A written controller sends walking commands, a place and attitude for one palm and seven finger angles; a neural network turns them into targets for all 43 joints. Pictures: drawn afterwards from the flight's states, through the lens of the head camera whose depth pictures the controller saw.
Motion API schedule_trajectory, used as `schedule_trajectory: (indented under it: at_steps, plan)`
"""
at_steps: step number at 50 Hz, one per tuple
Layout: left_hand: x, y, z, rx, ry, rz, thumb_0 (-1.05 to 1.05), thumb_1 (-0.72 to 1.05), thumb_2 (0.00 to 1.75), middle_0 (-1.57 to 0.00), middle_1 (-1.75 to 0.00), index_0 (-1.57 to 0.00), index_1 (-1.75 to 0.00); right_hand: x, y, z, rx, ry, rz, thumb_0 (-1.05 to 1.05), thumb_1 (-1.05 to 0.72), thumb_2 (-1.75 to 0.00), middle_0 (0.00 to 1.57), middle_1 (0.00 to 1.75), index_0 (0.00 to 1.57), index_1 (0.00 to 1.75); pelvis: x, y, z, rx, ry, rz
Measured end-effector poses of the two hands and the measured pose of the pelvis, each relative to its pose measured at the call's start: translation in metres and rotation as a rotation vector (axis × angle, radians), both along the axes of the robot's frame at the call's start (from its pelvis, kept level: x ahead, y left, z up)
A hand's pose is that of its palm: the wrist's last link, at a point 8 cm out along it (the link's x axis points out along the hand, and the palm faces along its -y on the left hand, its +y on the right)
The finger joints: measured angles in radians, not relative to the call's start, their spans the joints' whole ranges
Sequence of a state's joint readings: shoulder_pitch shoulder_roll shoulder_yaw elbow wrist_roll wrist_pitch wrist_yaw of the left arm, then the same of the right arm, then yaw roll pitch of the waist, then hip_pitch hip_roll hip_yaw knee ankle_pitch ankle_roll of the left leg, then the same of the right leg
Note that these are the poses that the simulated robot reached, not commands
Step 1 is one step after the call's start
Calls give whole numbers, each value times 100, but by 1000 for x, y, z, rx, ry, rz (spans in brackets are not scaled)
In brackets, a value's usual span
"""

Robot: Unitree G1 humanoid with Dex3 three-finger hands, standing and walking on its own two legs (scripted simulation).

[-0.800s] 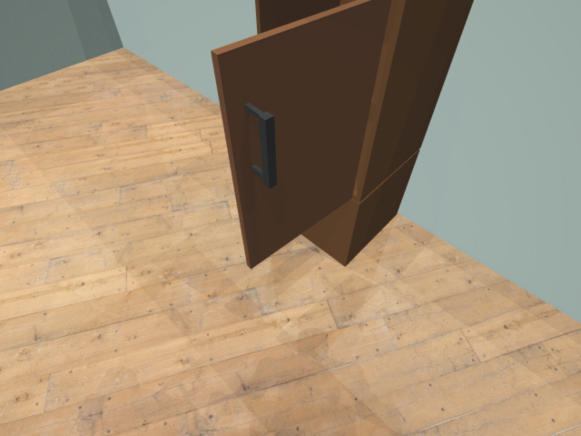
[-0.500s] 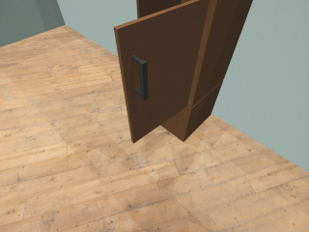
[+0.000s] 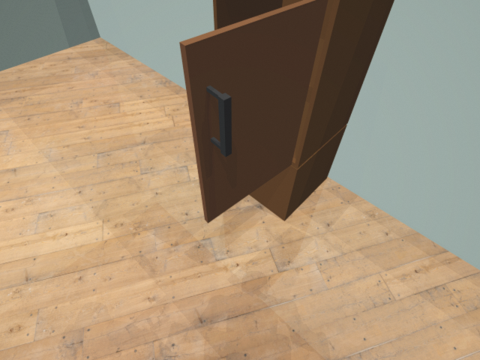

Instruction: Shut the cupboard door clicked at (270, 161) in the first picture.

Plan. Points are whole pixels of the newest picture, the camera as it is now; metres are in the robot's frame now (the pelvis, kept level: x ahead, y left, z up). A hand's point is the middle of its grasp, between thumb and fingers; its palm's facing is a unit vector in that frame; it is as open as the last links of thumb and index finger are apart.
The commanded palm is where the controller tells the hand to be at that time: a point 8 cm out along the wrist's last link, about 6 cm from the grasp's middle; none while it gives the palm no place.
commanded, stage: look at it before walking up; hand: left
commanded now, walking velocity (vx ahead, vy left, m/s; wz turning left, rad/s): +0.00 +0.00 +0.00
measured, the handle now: (219, 122) +0.58 +0.08 +0.06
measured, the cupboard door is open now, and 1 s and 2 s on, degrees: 84 84 84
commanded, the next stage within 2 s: walk to a spot facing it in 0.04 s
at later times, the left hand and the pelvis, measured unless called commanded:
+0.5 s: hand out of the picture +0.06 +0.19 -0.18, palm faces -0.10 -0.96 -0.26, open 7.4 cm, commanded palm none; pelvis -0.02 -0.01 -0.02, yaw -9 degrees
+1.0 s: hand out of the picture +0.08 +0.17 -0.19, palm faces -0.31 -0.92 -0.24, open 7.4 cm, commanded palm none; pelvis -0.03 -0.01 -0.02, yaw -24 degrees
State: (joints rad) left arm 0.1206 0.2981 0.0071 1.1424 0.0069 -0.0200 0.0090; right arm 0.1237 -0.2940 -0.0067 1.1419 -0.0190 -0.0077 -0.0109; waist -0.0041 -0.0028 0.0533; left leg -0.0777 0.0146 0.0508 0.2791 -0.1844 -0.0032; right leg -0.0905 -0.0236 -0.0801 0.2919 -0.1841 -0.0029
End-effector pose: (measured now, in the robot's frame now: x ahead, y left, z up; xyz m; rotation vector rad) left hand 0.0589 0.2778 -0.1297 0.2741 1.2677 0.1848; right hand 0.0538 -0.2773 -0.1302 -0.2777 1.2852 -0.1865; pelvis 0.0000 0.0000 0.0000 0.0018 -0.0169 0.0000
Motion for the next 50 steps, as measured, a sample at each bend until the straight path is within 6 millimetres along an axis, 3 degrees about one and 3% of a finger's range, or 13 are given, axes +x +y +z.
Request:
schedule_trajectory:
  at_steps: [15, 23, 29, 33, 39, 45, 50]
  plan:
    - [0, -2, -4, 0, 18, -7, 0, 90, 90, -20, -30, -20, -30, -2, 6, -4, 1, -26, -34, 1, -90, -90, 20, 30, 20, 30, -3, 2, -3, 2, 3, -45]
    - [-3, -29, -18, -34, 72, -64, 0, 91, 90, -20, -30, -20, -30, -42, 19, -26, 61, -18, -136, 1, -90, -90, 20, 30, 20, 30, -17, -7, -16, 31, -5, -134]
    - [-3, -60, -22, -28, 35, -92, 0, 91, 90, -20, -30, -20, -30, -75, 4, -51, 108, 46, -202, 1, -90, -90, 20, 30, 21, 30, -24, -28, -29, 35, -3, -174]
    - [-13, -75, -16, -28, 69, -105, 0, 91, 90, -20, -30, -20, -30, -80, -9, -42, 101, 46, -248, 1, -90, -90, 20, 30, 20, 30, -30, -34, -20, 32, 8, -213]
    - [-15, -86, -9, -41, 119, -167, 0, 90, 90, -20, -30, -21, -30, -69, -21, -21, 74, -52, -309, 1, -90, -90, 20, 30, 20, 30, -31, -36, -8, 51, 32, -293]
    - [4, -78, -12, -49, 106, -226, 0, 90, 90, -20, -30, -21, -30, -57, -20, -8, 42, -131, -346, 1, -90, -90, 20, 30, 20, 30, -31, -27, -6, 49, 43, -365]
    - [34, -63, -23, -54, 80, -285, 0, 90, 90, -20, -30, -21, -30, -58, -10, -3, -3, -205, -380, 1, -90, -90, 20, 30, 20, 30, -27, -10, -15, 20, 59, -424]
